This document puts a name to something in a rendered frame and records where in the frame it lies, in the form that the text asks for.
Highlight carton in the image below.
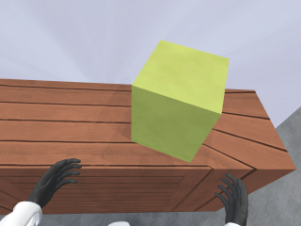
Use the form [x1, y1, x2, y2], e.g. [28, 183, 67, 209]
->
[131, 40, 230, 163]

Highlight left robot hand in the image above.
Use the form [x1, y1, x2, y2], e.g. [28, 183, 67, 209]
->
[26, 158, 82, 208]

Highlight robot left forearm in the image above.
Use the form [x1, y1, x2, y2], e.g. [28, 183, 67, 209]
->
[0, 202, 42, 226]

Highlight pedestal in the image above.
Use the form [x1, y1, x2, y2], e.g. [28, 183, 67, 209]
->
[0, 78, 297, 216]

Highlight right robot hand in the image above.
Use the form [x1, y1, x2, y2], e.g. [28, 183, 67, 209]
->
[214, 173, 248, 226]

